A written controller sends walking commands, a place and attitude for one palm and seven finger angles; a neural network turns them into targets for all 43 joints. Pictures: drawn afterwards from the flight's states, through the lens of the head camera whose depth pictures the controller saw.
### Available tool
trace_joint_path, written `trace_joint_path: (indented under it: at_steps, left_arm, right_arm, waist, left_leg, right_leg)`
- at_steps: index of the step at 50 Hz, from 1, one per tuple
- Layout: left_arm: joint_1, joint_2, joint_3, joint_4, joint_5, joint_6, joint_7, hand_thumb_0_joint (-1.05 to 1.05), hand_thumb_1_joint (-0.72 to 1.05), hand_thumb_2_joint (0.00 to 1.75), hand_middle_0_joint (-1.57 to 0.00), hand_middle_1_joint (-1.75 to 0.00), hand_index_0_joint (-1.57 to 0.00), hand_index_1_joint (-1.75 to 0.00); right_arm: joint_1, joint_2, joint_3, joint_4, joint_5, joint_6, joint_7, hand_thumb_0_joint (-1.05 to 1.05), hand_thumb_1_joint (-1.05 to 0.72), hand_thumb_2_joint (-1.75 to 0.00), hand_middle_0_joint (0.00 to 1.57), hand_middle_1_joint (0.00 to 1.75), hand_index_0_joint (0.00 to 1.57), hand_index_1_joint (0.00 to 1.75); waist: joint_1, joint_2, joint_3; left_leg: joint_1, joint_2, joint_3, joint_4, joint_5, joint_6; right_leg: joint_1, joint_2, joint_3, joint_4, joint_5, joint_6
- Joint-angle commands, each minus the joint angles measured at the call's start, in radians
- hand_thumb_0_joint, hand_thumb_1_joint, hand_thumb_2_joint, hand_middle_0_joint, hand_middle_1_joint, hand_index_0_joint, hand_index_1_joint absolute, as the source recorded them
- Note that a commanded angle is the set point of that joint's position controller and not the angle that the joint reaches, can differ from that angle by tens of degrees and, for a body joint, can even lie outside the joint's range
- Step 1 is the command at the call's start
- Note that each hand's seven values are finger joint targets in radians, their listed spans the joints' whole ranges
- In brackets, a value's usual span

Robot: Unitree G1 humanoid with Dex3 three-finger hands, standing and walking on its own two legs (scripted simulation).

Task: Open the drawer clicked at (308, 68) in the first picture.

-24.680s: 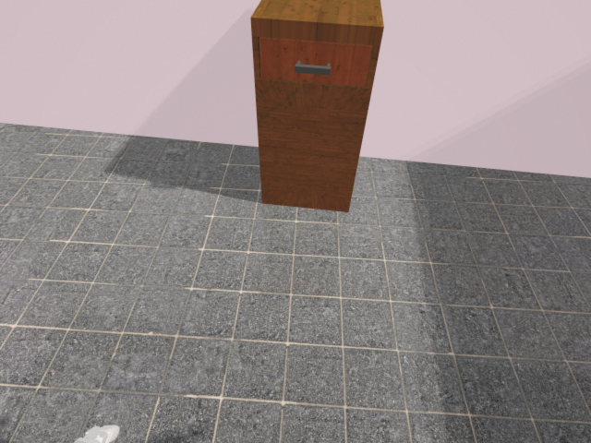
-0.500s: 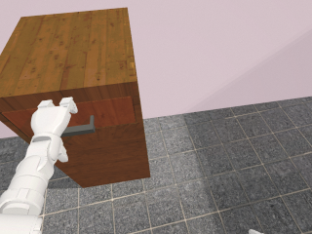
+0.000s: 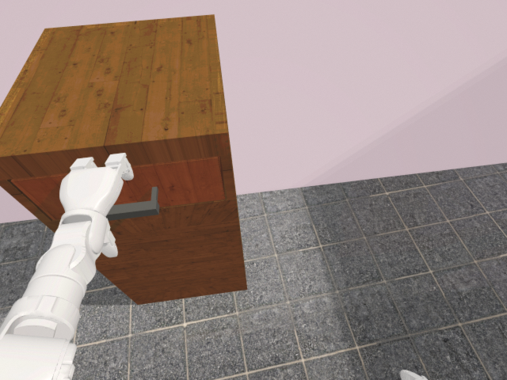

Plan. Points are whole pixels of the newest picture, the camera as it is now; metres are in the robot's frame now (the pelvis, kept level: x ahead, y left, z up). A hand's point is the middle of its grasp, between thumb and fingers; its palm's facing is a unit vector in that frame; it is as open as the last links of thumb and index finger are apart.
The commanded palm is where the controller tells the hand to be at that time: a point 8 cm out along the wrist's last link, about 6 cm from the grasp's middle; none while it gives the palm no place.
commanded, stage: lower the fingers behind the handle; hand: left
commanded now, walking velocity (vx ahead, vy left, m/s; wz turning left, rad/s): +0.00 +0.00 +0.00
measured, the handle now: (128, 202) +0.43 +0.28 -0.04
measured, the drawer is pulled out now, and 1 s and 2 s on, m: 0.00 0.00 0.00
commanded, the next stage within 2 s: lift the fingers back up to retry in 1.46 s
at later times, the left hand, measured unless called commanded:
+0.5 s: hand (118, 217) +0.39 +0.28 -0.02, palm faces +0.04 -0.03 -1.00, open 13.7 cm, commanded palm +0.37 +0.29 +0.04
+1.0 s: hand (115, 220) +0.39 +0.29 -0.03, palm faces +0.00 +0.01 -1.00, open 13.7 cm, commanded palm +0.37 +0.29 +0.00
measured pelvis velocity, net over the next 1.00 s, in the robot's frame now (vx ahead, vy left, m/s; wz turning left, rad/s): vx -0.03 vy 0.00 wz -0.01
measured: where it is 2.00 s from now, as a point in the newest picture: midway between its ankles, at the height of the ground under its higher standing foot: outside the picture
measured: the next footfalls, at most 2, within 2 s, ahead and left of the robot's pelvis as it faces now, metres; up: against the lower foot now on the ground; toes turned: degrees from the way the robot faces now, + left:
none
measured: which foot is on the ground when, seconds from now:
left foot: down 0.00-1.00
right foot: down 0.00-1.00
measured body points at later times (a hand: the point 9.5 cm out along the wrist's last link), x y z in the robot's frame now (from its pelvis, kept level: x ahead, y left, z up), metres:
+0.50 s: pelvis -0.01 +0.00 -0.02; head +0.08 -0.01 +0.42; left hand +0.38 +0.28 +0.04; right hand +0.06 -0.26 -0.16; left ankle -0.03 +0.09 -0.71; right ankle -0.01 -0.11 -0.71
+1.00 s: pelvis -0.03 +0.00 -0.04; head +0.06 -0.01 +0.40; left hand +0.38 +0.28 +0.03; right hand +0.04 -0.28 -0.17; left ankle -0.03 +0.09 -0.71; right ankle -0.01 -0.11 -0.71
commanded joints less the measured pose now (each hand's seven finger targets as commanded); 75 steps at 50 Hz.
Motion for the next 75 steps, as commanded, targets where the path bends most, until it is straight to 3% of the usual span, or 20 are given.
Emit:
trace_joint_path:
  at_steps: [1,6,9,13,16,20,22,23,27,31,35,38,41,44,47,58,61,64,70,75]
  left_arm:
    - [-0.285,0.289,0.121,-0.102,0.007,-0.004,0.014,0.00,-0.50,0.30,-0.30,-1.20,-0.30,-1.20]
    - [-0.301,0.264,0.101,-0.079,0.011,-0.018,0.018,0.00,-0.50,0.30,-0.30,-1.20,-0.30,-1.20]
    - [-0.349,0.313,0.143,-0.155,0.017,-0.071,0.041,0.00,-0.50,0.30,-0.30,-1.20,-0.30,-1.20]
    - [-0.370,0.310,0.165,-0.229,0.031,-0.126,0.106,0.00,-0.50,0.30,-0.30,-1.20,-0.30,-1.20]
    - [-0.323,0.346,0.220,-0.201,0.030,-0.110,0.157,0.00,-0.50,0.30,-0.30,-1.20,-0.30,-1.20]
    - [-0.303,0.278,0.161,-0.123,0.025,-0.025,0.184,0.00,-0.50,0.30,-0.30,-1.20,-0.30,-1.20]
    - [-0.299,0.312,0.178,-0.104,0.023,0.012,0.185,0.00,-0.50,0.30,-0.30,-1.20,-0.30,-1.20]
    - [-0.312,0.285,0.143,-0.094,0.021,0.031,0.180,0.00,-0.50,0.30,-0.30,-1.20,-0.30,-1.20]
    - [-0.334,0.301,0.121,0.024,0.020,0.084,0.138,0.00,-0.50,0.30,-0.30,-1.20,-0.30,-1.20]
    - [-0.322,0.319,0.116,0.066,0.020,0.080,0.091,0.00,-0.50,0.30,-0.30,-1.20,-0.30,-1.20]
    - [-0.321,0.269,0.068,0.103,0.026,0.050,0.069,0.00,-0.50,0.30,-0.30,-1.20,-0.30,-1.20]
    - [-0.339,0.257,0.060,0.103,0.026,0.017,0.066,0.00,-0.50,0.30,-0.30,-1.20,-0.30,-1.20]
    - [-0.394,0.278,0.088,0.069,0.028,-0.043,0.082,0.00,-0.50,0.30,-0.30,-1.20,-0.30,-1.20]
    - [-0.355,0.225,0.053,0.113,0.028,-0.034,0.092,0.00,-0.50,0.30,-0.30,-1.20,-0.30,-1.20]
    - [-0.372,0.268,0.079,0.130,0.029,-0.019,0.112,0.00,-0.50,0.30,-0.30,-1.20,-0.30,-1.20]
    - [-0.392,0.325,0.066,0.216,0.011,0.068,0.073,0.00,-0.50,0.30,-0.30,-1.20,-0.30,-1.20]
    - [-0.445,0.338,0.058,0.204,0.012,0.060,0.053,0.00,-0.50,0.30,-0.30,-1.20,-0.30,-1.20]
    - [-0.392,0.355,0.081,0.209,0.009,0.039,0.043,0.00,-0.50,0.30,-0.30,-1.20,-0.30,-1.20]
    - [-0.388,0.314,0.070,0.167,0.010,-0.008,0.049,0.00,-0.50,0.30,-0.30,-1.20,-0.30,-1.20]
    - [-0.385,0.323,0.086,0.174,-0.001,-0.011,0.066,0.00,-0.50,0.30,-0.30,-1.20,-0.30,-1.20]
  right_arm:
    - [0.036,-0.146,-0.049,-0.097,-0.012,-0.018,-0.008,0.00,-0.90,-0.90,0.20,0.30,0.20,0.30]
    - [0.052,-0.144,-0.053,-0.098,-0.010,-0.018,-0.005,0.00,-0.90,-0.90,0.20,0.30,0.20,0.30]
    - [0.060,-0.142,-0.061,-0.101,-0.015,-0.025,-0.008,0.00,-0.90,-0.90,0.20,0.30,0.20,0.30]
    - [0.070,-0.135,-0.071,-0.080,-0.032,-0.032,-0.007,0.00,-0.90,-0.90,0.20,0.30,0.20,0.30]
    - [0.062,-0.144,-0.069,-0.059,-0.043,-0.028,0.004,0.00,-0.90,-0.90,0.20,0.30,0.20,0.30]
    - [0.072,-0.151,-0.070,-0.047,-0.036,-0.023,0.025,0.00,-0.90,-0.90,0.20,0.30,0.20,0.30]
    - [0.070,-0.160,-0.067,-0.044,-0.034,-0.013,0.026,0.00,-0.90,-0.90,0.20,0.30,0.20,0.30]
    - [0.071,-0.158,-0.064,-0.047,-0.032,-0.011,0.025,0.00,-0.90,-0.90,0.20,0.30,0.20,0.30]
    - [0.068,-0.163,-0.049,-0.037,-0.021,0.001,0.013,0.00,-0.90,-0.90,0.20,0.30,0.20,0.30]
    - [0.065,-0.165,-0.037,-0.049,-0.020,0.009,0.004,0.00,-0.90,-0.90,0.20,0.30,0.20,0.30]
    - [0.072,-0.158,-0.035,-0.063,-0.013,0.004,0.001,0.00,-0.90,-0.90,0.20,0.30,0.20,0.30]
    - [0.078,-0.156,-0.037,-0.075,-0.013,-0.008,-0.001,0.00,-0.90,-0.90,0.20,0.30,0.20,0.30]
    - [0.094,-0.154,-0.047,-0.065,-0.022,-0.025,-0.004,0.00,-0.90,-0.90,0.20,0.30,0.20,0.30]
    - [0.109,-0.155,-0.050,-0.069,-0.020,-0.037,0.004,0.00,-0.90,-0.90,0.20,0.30,0.20,0.30]
    - [0.121,-0.164,-0.052,-0.057,-0.023,-0.036,0.009,0.00,-0.90,-0.90,0.20,0.30,0.20,0.30]
    - [0.119,-0.174,-0.026,-0.061,-0.008,-0.021,0.002,0.00,-0.90,-0.90,0.20,0.30,0.20,0.30]
    - [0.115,-0.174,-0.020,-0.064,-0.005,-0.025,-0.007,0.00,-0.90,-0.90,0.20,0.30,0.20,0.30]
    - [0.116,-0.172,-0.017,-0.071,-0.004,-0.029,-0.009,0.00,-0.90,-0.90,0.20,0.30,0.20,0.30]
    - [0.122,-0.165,-0.025,-0.081,-0.006,-0.044,-0.005,0.00,-0.90,-0.90,0.20,0.30,0.20,0.30]
    - [0.121,-0.170,-0.028,-0.078,-0.006,-0.054,-0.002,0.00,-0.90,-0.90,0.20,0.30,0.20,0.30]
  waist:
    - [-0.006,-0.056,-0.273]
    - [-0.022,-0.063,-0.256]
    - [-0.016,0.008,-0.342]
    - [-0.026,0.077,-0.426]
    - [-0.012,0.058,-0.423]
    - [-0.025,0.023,-0.381]
    - [-0.022,-0.011,-0.408]
    - [-0.032,0.006,-0.394]
    - [-0.044,-0.083,-0.306]
    - [-0.027,-0.062,-0.288]
    - [-0.041,-0.067,-0.226]
    - [-0.050,-0.046,-0.223]
    - [-0.063,-0.049,-0.300]
    - [-0.066,-0.049,-0.291]
    - [-0.068,-0.065,-0.324]
    - [-0.072,-0.103,-0.275]
    - [-0.084,-0.085,-0.254]
    - [-0.065,-0.093,-0.270]
    - [-0.063,-0.056,-0.287]
    - [-0.071,-0.091,-0.273]
  left_leg:
    - [0.050,0.021,0.062,-0.069,0.321,0.004]
    - [0.014,0.023,0.062,-0.049,0.288,0.004]
    - [0.037,0.024,0.059,-0.016,0.316,0.006]
    - [0.082,0.034,0.045,0.038,0.384,-0.006]
    - [0.042,0.037,0.039,0.057,0.413,-0.017]
    - [0.015,0.040,0.044,0.057,0.396,-0.021]
    - [0.011,0.038,0.046,0.048,0.389,-0.016]
    - [0.009,0.037,0.053,0.045,0.370,-0.012]
    - [-0.060,0.033,0.057,0.010,0.250,0.003]
    - [-0.087,0.027,0.063,-0.001,0.203,0.008]
    - [-0.115,0.027,0.063,0.005,0.131,0.011]
    - [-0.139,0.028,0.060,0.028,0.094,0.011]
    - [-0.148,0.034,0.049,0.079,0.115,0.014]
    - [-0.178,0.033,0.052,0.106,0.110,0.011]
    - [-0.206,0.031,0.054,0.129,0.111,0.012]
    - [-0.301,0.018,0.069,0.123,-0.015,0.021]
    - [-0.309,0.020,0.066,0.118,-0.049,0.022]
    - [-0.318,0.019,0.067,0.125,-0.050,0.023]
    - [-0.305,0.024,0.063,0.138,-0.040,0.020]
    - [-0.331,0.026,0.062,0.149,-0.062,0.021]
  right_leg:
    - [0.218,-0.014,-0.021,-0.063,0.287,-0.031]
    - [0.173,-0.012,-0.024,-0.049,0.259,-0.030]
    - [0.157,-0.012,-0.015,-0.016,0.278,-0.032]
    - [0.080,-0.006,-0.024,0.038,0.287,-0.034]
    - [0.061,0.000,-0.035,0.070,0.294,-0.038]
    - [0.038,0.004,-0.051,0.069,0.283,-0.033]
    - [0.074,0.002,-0.044,0.060,0.293,-0.028]
    - [0.077,0.003,-0.041,0.054,0.290,-0.028]
    - [0.088,-0.005,-0.032,0.011,0.211,-0.019]
    - [0.103,-0.008,-0.021,0.000,0.171,-0.024]
    - [0.036,-0.007,-0.026,-0.007,0.091,-0.024]
    - [-0.013,-0.008,-0.025,0.011,0.051,-0.026]
    - [-0.047,-0.008,-0.023,0.060,0.070,-0.026]
    - [-0.096,-0.005,-0.030,0.080,0.067,-0.025]
    - [-0.094,-0.006,-0.024,0.096,0.076,-0.022]
    - [-0.068,-0.010,-0.006,0.063,-0.032,-0.009]
    - [-0.089,-0.013,-0.004,0.054,-0.074,-0.010]
    - [-0.077,-0.013,0.000,0.062,-0.076,-0.010]
    - [-0.111,-0.010,-0.009,0.085,-0.069,-0.014]
    - [-0.126,-0.011,-0.007,0.088,-0.090,-0.009]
